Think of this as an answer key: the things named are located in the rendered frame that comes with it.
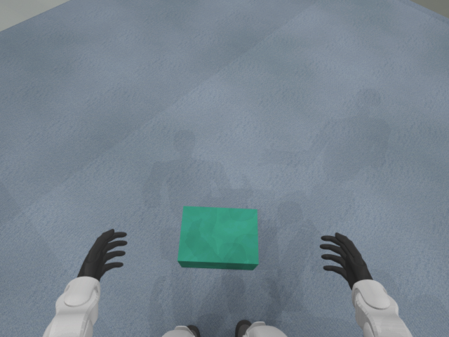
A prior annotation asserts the left robot hand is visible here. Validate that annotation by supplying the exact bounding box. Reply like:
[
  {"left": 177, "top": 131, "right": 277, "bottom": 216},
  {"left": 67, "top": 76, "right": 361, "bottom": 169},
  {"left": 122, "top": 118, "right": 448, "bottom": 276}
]
[{"left": 77, "top": 229, "right": 127, "bottom": 282}]

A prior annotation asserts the right robot hand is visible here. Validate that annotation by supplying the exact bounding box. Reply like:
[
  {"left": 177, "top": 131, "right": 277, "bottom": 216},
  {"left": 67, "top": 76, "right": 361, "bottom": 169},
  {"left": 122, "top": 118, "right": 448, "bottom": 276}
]
[{"left": 320, "top": 232, "right": 373, "bottom": 290}]

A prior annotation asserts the right robot forearm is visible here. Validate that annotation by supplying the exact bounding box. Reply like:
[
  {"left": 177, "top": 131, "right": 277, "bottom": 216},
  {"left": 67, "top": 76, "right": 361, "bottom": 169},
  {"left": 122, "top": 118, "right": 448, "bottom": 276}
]
[{"left": 351, "top": 279, "right": 413, "bottom": 337}]

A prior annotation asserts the carton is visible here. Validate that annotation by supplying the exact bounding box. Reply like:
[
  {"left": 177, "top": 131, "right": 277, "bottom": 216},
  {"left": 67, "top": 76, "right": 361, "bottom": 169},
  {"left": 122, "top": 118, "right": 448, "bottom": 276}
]
[{"left": 177, "top": 206, "right": 259, "bottom": 270}]

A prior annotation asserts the robot right shin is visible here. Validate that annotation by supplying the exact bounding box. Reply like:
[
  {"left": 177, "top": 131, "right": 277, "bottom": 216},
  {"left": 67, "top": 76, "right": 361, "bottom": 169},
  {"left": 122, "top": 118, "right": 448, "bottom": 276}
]
[{"left": 246, "top": 322, "right": 266, "bottom": 332}]

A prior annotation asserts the robot shin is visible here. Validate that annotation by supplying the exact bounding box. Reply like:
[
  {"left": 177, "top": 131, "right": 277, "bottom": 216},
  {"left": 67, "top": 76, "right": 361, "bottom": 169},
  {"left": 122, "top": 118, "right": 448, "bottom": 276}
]
[
  {"left": 246, "top": 322, "right": 266, "bottom": 332},
  {"left": 175, "top": 326, "right": 194, "bottom": 335}
]

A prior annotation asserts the robot left shin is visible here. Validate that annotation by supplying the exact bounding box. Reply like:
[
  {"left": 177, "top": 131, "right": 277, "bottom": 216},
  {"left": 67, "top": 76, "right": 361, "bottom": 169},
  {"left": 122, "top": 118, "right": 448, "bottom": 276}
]
[{"left": 175, "top": 326, "right": 194, "bottom": 335}]

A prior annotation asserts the left robot forearm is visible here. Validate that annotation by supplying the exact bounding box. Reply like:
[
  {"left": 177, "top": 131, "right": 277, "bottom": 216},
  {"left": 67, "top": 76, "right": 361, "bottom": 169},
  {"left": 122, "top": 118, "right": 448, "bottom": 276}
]
[{"left": 42, "top": 277, "right": 100, "bottom": 337}]

